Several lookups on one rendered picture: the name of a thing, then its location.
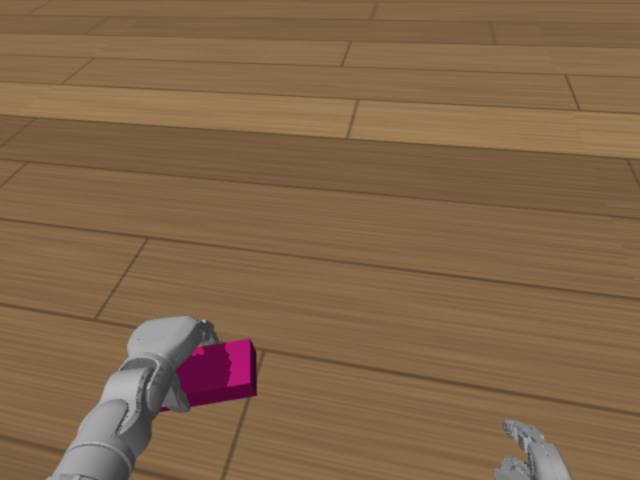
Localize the left robot hand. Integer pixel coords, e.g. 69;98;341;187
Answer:
127;316;219;413

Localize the left robot arm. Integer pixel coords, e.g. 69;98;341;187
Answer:
45;352;174;480

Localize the right robot hand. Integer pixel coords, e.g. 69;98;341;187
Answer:
495;418;573;480

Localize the small box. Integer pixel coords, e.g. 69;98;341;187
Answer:
160;339;257;412

